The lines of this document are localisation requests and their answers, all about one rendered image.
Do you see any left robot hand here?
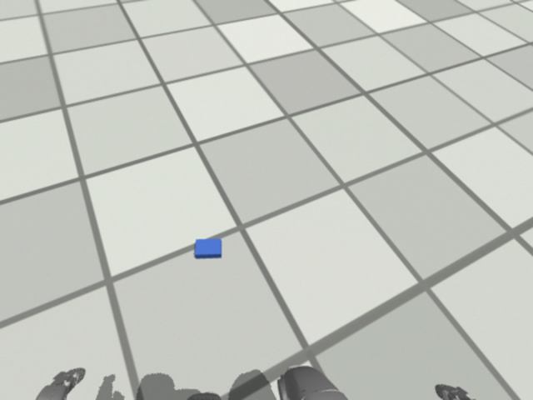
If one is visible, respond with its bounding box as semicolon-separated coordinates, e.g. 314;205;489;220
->
36;367;85;400

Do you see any small box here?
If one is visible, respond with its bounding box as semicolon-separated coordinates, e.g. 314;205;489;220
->
195;238;222;258

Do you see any right robot hand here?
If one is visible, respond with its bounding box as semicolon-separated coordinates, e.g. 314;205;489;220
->
435;384;475;400

